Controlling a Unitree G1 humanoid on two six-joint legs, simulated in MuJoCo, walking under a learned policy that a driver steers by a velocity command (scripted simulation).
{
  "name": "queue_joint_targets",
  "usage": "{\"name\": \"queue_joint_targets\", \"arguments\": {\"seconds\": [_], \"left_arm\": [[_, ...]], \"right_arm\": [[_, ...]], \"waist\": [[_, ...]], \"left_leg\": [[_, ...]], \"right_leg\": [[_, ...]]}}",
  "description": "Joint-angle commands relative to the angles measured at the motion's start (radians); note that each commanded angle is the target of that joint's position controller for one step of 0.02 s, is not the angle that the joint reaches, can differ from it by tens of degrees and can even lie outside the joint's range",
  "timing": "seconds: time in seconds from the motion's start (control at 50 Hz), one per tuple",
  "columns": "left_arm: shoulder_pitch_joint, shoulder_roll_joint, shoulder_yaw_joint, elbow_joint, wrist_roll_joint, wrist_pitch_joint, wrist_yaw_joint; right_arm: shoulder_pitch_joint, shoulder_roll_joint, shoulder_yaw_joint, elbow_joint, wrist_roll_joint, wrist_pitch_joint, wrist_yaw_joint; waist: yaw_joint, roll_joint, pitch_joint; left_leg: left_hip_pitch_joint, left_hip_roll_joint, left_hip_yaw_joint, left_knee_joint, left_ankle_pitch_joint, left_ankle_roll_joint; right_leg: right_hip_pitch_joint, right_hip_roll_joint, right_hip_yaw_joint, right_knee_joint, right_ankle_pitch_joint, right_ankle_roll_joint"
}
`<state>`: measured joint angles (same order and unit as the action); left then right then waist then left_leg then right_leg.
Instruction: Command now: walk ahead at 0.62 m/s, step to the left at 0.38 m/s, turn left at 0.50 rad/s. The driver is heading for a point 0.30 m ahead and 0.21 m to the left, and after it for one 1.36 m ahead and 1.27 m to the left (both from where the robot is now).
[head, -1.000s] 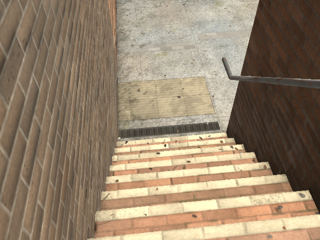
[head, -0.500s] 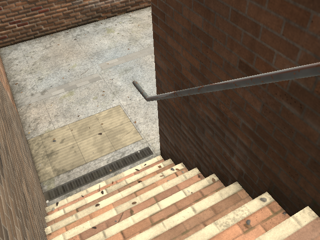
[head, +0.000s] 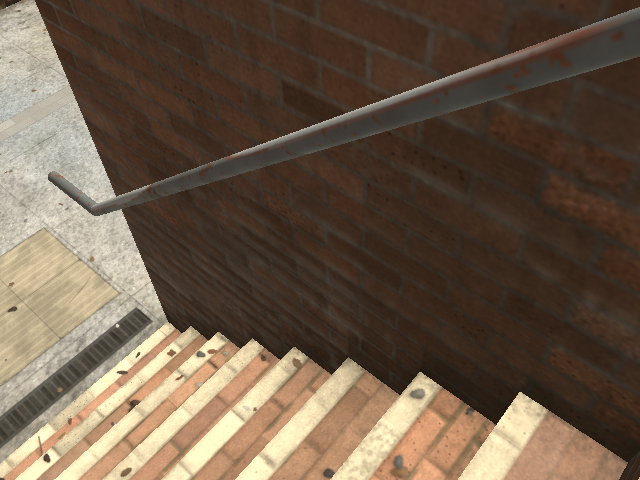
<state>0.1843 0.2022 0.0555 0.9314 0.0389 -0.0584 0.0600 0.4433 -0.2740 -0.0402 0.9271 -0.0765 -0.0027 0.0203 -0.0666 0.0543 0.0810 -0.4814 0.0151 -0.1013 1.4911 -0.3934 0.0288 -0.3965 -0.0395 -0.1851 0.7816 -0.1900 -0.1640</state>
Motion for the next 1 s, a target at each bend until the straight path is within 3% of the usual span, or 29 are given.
{"name": "queue_joint_targets", "arguments": {"seconds": [0.02, 0.06, 0.08, 0.14, 0.18, 0.22, 0.28, 0.3, 0.32, 0.34, 0.36, 0.38, 0.46, 0.48, 0.52, 0.56, 0.58, 0.62, 0.7, 0.76, 0.78, 0.8, 0.82, 0.86, 0.9, 0.92, 0.94, 0.96, 1.0], "left_arm": [[-0.019, 0.157, 0.045, -0.043, -0.027, -0.030, 0.022], [0.038, 0.209, 0.070, -0.013, -0.024, -0.039, 0.002], [-0.022, 0.181, 0.072, -0.014, -0.013, -0.057, 0.029], [-0.046, 0.134, 0.054, 0.010, -0.026, -0.046, 0.070], [-0.104, 0.156, 0.060, -0.001, -0.038, -0.051, 0.062], [-0.180, 0.163, 0.074, -0.017, -0.018, -0.061, 0.036], [-0.120, 0.212, 0.098, 0.009, 0.014, -0.021, -0.007], [-0.062, 0.234, 0.100, 0.025, 0.000, 0.015, -0.017], [-0.165, 0.237, 0.085, -0.044, -0.081, 0.061, -0.052], [-0.224, 0.140, 0.081, -0.061, -0.055, 0.057, -0.034], [-0.209, 0.016, 0.049, -0.186, -0.026, 0.082, 0.007], [-0.336, -0.006, 0.022, -0.233, 0.069, 0.062, 0.013], [-0.319, -0.078, -0.026, -0.256, 0.039, 0.020, -0.027], [-0.304, 0.010, -0.015, -0.248, 0.025, 0.022, -0.023], [-0.427, 0.083, -0.011, -0.258, -0.005, 0.028, -0.017], [-0.315, 0.114, 0.005, -0.171, -0.005, 0.056, -0.040], [-0.363, 0.141, 0.022, -0.179, -0.020, 0.047, -0.039], [-0.574, 0.081, 0.004, -0.244, -0.022, 0.034, -0.058], [-0.490, -0.032, -0.025, -0.276, -0.062, 0.001, -0.094], [0.021, 0.087, 0.023, -0.129, -0.072, 0.001, -0.073], [0.293, 0.151, 0.054, -0.044, -0.069, -0.008, -0.072], [0.295, 0.153, 0.056, -0.052, -0.050, -0.019, -0.060], [0.264, 0.140, 0.050, -0.054, -0.035, -0.011, -0.072], [0.239, 0.112, 0.012, -0.081, 0.004, -0.005, -0.106], [0.276, 0.053, 0.004, -0.061, -0.043, -0.023, -0.117], [0.272, 0.133, 0.024, -0.053, -0.024, -0.066, -0.111], [0.257, 0.101, 0.011, -0.023, -0.041, -0.079, -0.104], [0.243, 0.030, -0.025, -0.007, -0.030, -0.085, -0.093], [0.165, 0.151, -0.015, -0.029, -0.006, -0.075, -0.057]], "right_arm": [[0.005, 0.026, 0.024, -0.083, -0.004, 0.041, 0.053], [0.036, 0.039, 0.030, -0.090, 0.000, 0.050, 0.087], [-0.050, 0.033, 0.021, -0.138, 0.040, 0.055, 0.106], [-0.224, -0.023, -0.003, -0.185, 0.017, 0.067, 0.132], [-0.236, 0.013, -0.005, -0.167, 0.047, 0.058, 0.144], [-0.125, 0.013, -0.016, -0.096, 0.060, 0.039, 0.121], [0.148, 0.013, -0.029, 0.056, 0.012, 0.023, 0.054], [0.209, -0.004, -0.030, 0.100, 0.016, 0.007, 0.040], [0.210, 0.037, -0.025, 0.114, 0.026, 0.008, 0.020], [0.245, -0.040, -0.024, 0.152, 0.057, -0.025, 0.042], [0.140, -0.105, -0.003, 0.144, 0.075, -0.061, 0.062], [0.258, -0.056, 0.011, 0.163, 0.106, -0.090, 0.055], [0.173, -0.125, -0.009, 0.137, 0.048, -0.090, -0.029], [0.050, -0.183, -0.027, 0.062, 0.025, -0.099, -0.030], [-0.090, -0.064, 0.005, -0.003, 0.058, -0.090, -0.052], [-0.029, -0.119, -0.017, -0.007, 0.070, -0.077, -0.035], [0.031, -0.051, -0.014, 0.010, 0.085, -0.070, -0.045], [0.144, -0.042, -0.025, -0.002, 0.067, -0.060, -0.058], [0.131, 0.002, -0.009, 0.000, 0.062, -0.040, -0.040], [-0.031, -0.022, -0.014, -0.018, 0.029, -0.050, -0.030], [-0.108, -0.058, -0.024, -0.012, 0.021, -0.042, -0.035], [-0.030, -0.072, -0.036, -0.020, 0.041, -0.026, -0.048], [-0.087, -0.051, -0.037, -0.032, 0.028, -0.013, -0.047], [0.070, 0.057, 0.003, -0.121, 0.085, -0.026, -0.044], [-0.125, -0.013, -0.009, -0.100, 0.018, -0.010, -0.038], [-0.149, -0.014, -0.017, -0.173, 0.006, -0.008, -0.046], [-0.238, -0.047, -0.021, -0.176, -0.007, 0.007, -0.046], [-0.270, -0.004, -0.006, -0.188, 0.011, 0.001, -0.030], [-0.180, -0.010, -0.014, -0.120, 0.018, 0.003, -0.005]], "waist": [[-0.044, -0.053, -0.038], [-0.055, -0.188, -0.113], [-0.079, -0.295, -0.115], [-0.089, -0.143, -0.034], [-0.127, -0.162, 0.006], [-0.179, -0.168, -0.011], [-0.203, -0.128, 0.010], [-0.207, -0.078, 0.031], [-0.286, -0.082, 0.001], [-0.298, 0.370, 0.121], [-0.082, 0.659, 0.168], [-0.133, 0.400, 0.082], [0.047, -0.151, -0.156], [0.091, -0.123, -0.159], [0.074, -0.103, -0.008], [0.059, 0.072, -0.090], [0.027, 0.031, -0.073], [-0.114, 0.013, -0.034], [-0.177, 0.077, -0.016], [0.054, 0.182, -0.107], [0.212, 0.123, -0.183], [0.219, -0.134, -0.079], [0.226, -0.199, -0.030], [0.041, -0.329, -0.193], [0.123, -0.127, -0.102], [0.069, -0.374, -0.118], [0.070, -0.329, 0.011], [0.027, -0.185, 0.107], [-0.019, -0.174, 0.001]], "left_leg": [[-0.047, 0.116, -0.005, -0.349, 0.273, -0.047], [-0.146, 0.072, 0.066, -0.310, 0.502, -0.009], [-0.132, 0.150, -0.066, -0.481, 0.789, 0.000], [-0.054, 0.137, -0.065, -0.578, 1.033, 0.015], [0.106, 0.131, -0.016, -0.595, 1.097, 0.026], [0.269, 0.116, 0.055, -0.540, 1.123, 0.033], [0.304, 0.078, 0.246, -0.615, 0.804, 0.049], [0.266, 0.031, 0.329, -0.830, 0.634, 0.060], [0.453, 0.035, 0.258, -0.838, 0.483, 0.074], [0.289, 0.060, 0.220, -1.026, 1.160, 0.156], [0.424, 0.037, 0.030, -0.654, 1.871, 0.183], [0.430, 0.028, -0.093, -0.676, 1.742, 0.141], [0.406, 0.288, -0.838, -0.846, 0.618, 0.298], [0.254, 0.311, -0.954, -0.968, 0.232, 0.293], [-0.020, 0.156, -0.755, -1.027, 0.000, 0.278], [0.020, 0.144, -0.620, -0.968, 0.269, 0.280], [0.223, 0.120, -0.632, -0.841, 0.222, 0.300], [0.438, 0.050, -0.550, -0.748, 0.132, 0.288], [0.136, -0.097, -0.427, -0.741, -0.043, 0.215], [0.074, -0.142, -0.384, -0.354, 0.119, 0.182], [0.042, -0.149, -0.340, -0.026, 0.294, 0.172], [0.024, -0.217, -0.255, 0.193, 0.123, 0.158], [-0.159, -0.277, -0.203, 0.477, -0.388, 0.162], [-0.677, -0.104, -0.085, 0.555, -0.360, 0.158], [-0.660, -0.033, -0.023, 0.550, -0.147, 0.160], [-0.660, 0.046, -0.103, 0.317, 0.077, 0.145], [-0.704, 0.078, -0.121, 0.238, 0.118, 0.122], [-0.515, 0.039, -0.122, -0.110, 0.373, 0.082], [-0.216, -0.059, 0.060, -0.132, 0.531, 0.053]], "right_leg": [[0.013, -0.401, 0.253, -0.288, 0.674, 0.031], [0.169, -0.360, 0.093, -0.208, 0.732, 0.047], [0.044, -0.441, 0.146, -0.174, 0.323, 0.093], [-0.101, -0.428, 0.073, -0.113, -0.097, 0.168], [-0.247, -0.387, -0.023, -0.095, -0.351, 0.211], [-0.314, -0.378, -0.077, 0.037, -0.431, 0.252], [-0.129, -0.366, -0.135, 0.391, -0.163, 0.254], [0.033, -0.332, -0.157, 0.587, 0.096, 0.215], [-0.110, -0.272, -0.123, 1.050, 0.293, 0.170], [-0.231, -0.071, -0.178, 1.582, -0.290, 0.194], [-0.783, 0.081, -0.072, 1.734, -0.835, 0.185], [-0.856, -0.002, 0.003, 1.505, -0.819, 0.178], [-0.916, -0.058, 0.321, 1.172, -0.320, 0.180], [-0.824, -0.043, 0.354, 0.884, -0.112, 0.207], [-0.560, -0.021, 0.344, 0.429, 0.158, 0.283], [-0.338, 0.009, 0.284, 0.489, 0.264, 0.261], [-0.473, -0.050, 0.386, 0.366, 0.422, 0.245], [-0.600, -0.007, 0.342, 0.076, 0.474, 0.233], [-0.029, 0.062, 0.264, -0.313, 0.619, 0.229], [0.332, 0.044, 0.272, -0.223, 0.650, 0.197], [0.534, -0.007, 0.303, -0.296, 0.731, 0.169], [0.499, -0.061, 0.345, -0.640, 0.625, 0.178], [0.597, -0.135, 0.343, -0.553, 0.681, 0.158], [0.880, -0.318, 0.409, 0.068, 1.067, 0.192], [0.536, -0.253, 0.437, -0.086, 0.625, 0.163], [0.384, -0.394, 0.578, -0.077, 0.560, 0.090], [0.265, -0.403, 0.602, -0.059, 0.651, 0.099], [-0.058, -0.318, 0.430, -0.093, 0.430, 0.118], [-0.191, -0.283, 0.318, 0.005, 0.306, 0.138]]}}
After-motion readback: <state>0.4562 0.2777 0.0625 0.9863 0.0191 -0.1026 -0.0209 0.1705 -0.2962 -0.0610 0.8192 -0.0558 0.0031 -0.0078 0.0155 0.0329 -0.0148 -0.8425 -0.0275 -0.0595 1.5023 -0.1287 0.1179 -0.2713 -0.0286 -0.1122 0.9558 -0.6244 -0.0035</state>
